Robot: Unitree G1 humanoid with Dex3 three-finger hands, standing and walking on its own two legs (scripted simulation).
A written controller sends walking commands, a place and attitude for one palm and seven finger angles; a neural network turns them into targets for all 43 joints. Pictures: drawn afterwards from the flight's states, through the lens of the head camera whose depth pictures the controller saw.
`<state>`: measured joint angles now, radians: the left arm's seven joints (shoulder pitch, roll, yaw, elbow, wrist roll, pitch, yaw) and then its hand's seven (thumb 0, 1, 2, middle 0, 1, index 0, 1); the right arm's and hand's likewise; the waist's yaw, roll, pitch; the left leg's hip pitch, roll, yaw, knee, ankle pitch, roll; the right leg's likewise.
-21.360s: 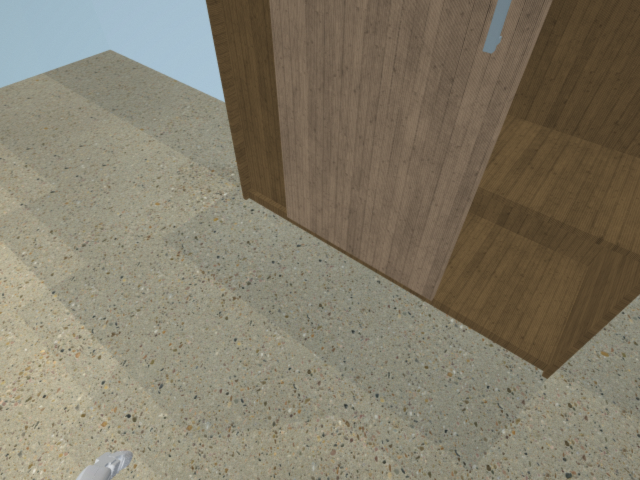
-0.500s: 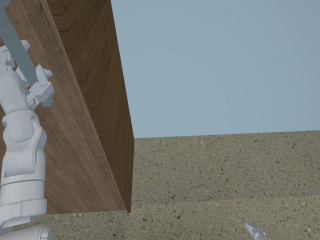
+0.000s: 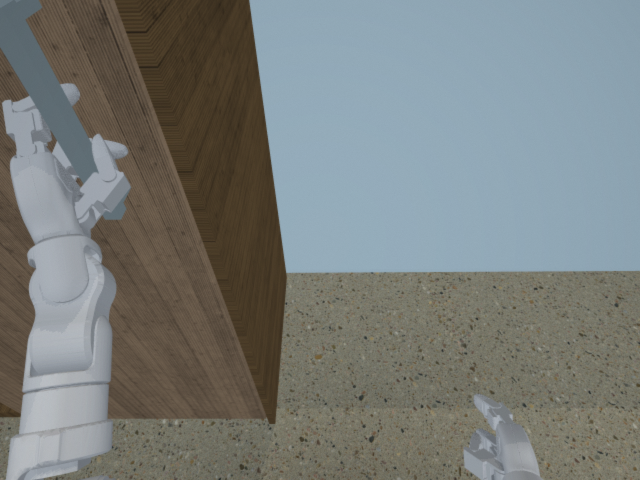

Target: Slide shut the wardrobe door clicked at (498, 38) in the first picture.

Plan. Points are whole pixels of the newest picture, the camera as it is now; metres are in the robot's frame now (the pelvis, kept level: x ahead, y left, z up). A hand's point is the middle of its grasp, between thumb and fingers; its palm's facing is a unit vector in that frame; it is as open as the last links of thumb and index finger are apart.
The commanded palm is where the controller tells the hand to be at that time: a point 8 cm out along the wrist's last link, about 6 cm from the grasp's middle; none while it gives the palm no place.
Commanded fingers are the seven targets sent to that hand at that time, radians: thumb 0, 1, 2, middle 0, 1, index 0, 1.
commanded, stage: stop walking and hold the door there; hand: left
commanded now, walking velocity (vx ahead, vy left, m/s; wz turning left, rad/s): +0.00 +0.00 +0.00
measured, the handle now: (76, 122) +0.37 +0.28 +0.27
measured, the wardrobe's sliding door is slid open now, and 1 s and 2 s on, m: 0.00 0.00 0.00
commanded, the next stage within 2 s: loosen the grip on the handle in 0.08 s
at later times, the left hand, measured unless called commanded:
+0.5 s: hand (97, 179) +0.33 +0.25 +0.24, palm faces +0.63 -0.78 -0.04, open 12.4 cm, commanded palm +0.29 +0.27 +0.23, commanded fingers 0.00 -0.55 0.20 -0.36 -1.28 -0.36 -1.28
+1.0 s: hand (83, 179) +0.33 +0.27 +0.23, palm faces +0.50 -0.87 -0.06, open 14.9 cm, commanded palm +0.29 +0.32 +0.22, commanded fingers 0.00 -0.55 0.20 -0.25 -1.15 -0.25 -1.15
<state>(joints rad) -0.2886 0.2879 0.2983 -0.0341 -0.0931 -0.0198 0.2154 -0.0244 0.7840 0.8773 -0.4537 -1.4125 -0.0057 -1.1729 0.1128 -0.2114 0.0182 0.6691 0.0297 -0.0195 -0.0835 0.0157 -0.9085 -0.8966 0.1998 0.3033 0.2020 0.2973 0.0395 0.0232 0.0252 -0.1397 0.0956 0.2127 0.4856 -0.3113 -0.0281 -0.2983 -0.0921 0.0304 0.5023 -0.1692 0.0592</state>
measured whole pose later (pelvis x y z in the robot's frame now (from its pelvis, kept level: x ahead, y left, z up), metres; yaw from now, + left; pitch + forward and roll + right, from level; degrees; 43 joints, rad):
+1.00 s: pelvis -0.01 -0.03 -0.01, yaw +4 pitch +2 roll +0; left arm -0.47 0.39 0.37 0.35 -0.12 -0.34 0.06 -0.01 -0.56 0.19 -0.46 -1.33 -0.22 -1.13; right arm 0.24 -0.25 0.00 0.72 0.01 -0.23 -0.08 0.02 -0.91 -0.90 0.20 0.30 0.20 0.30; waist 0.04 0.00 -0.01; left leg -0.29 0.04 -0.02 0.58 -0.32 -0.04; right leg -0.38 -0.07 -0.02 0.55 -0.21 0.04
